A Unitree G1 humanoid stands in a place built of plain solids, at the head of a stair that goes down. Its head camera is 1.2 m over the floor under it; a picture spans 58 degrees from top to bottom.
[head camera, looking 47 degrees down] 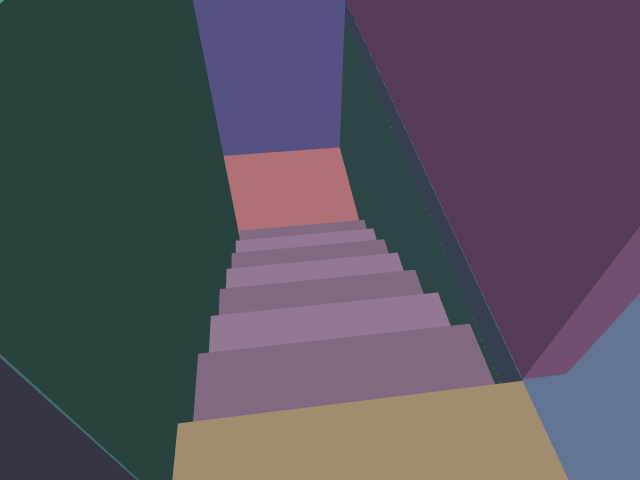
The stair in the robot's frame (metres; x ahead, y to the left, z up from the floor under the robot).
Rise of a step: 0.17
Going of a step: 0.27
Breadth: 0.98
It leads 7 degrees to the left of straight ahead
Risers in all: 8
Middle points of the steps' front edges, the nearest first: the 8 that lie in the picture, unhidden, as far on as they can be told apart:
0.50 -0.10 0.00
0.80 -0.06 -0.17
1.06 -0.03 -0.34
1.33 0.00 -0.51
1.59 0.04 -0.68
1.86 0.07 -0.85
2.13 0.10 -1.02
2.39 0.14 -1.19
